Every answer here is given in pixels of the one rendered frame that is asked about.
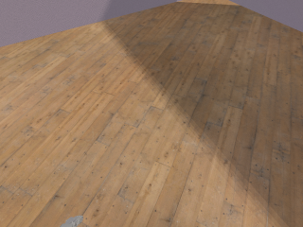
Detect robot left hand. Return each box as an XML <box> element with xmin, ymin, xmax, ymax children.
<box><xmin>60</xmin><ymin>215</ymin><xmax>83</xmax><ymax>227</ymax></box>

